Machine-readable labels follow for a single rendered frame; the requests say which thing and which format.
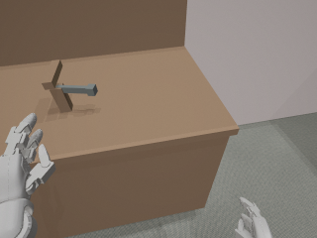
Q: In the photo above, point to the tap lever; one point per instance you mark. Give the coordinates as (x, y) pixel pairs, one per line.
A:
(90, 89)

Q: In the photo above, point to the counter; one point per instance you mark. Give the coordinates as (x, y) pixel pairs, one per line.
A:
(148, 144)

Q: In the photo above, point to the robot right hand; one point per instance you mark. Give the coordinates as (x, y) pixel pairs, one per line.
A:
(256, 224)

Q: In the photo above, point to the robot left hand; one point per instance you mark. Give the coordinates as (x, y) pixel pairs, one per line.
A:
(15, 162)

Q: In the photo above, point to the left robot forearm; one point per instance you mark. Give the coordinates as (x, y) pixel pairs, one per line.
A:
(16, 219)

